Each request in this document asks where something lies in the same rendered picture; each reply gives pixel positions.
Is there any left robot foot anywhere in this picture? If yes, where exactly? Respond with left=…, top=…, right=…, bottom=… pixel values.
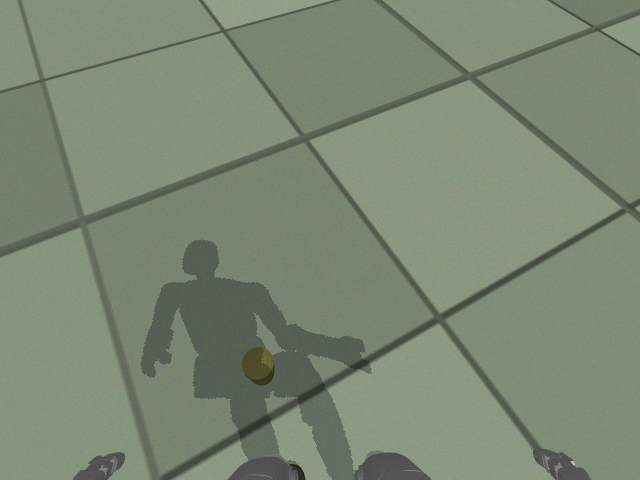
left=289, top=464, right=305, bottom=480

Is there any cup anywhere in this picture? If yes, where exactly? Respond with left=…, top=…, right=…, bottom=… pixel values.
left=242, top=347, right=274, bottom=386

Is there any left robot hand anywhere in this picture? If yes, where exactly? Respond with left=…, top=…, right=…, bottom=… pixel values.
left=72, top=452, right=125, bottom=480

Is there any right robot hand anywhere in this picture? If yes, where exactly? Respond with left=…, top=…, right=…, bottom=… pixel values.
left=533, top=448, right=593, bottom=480

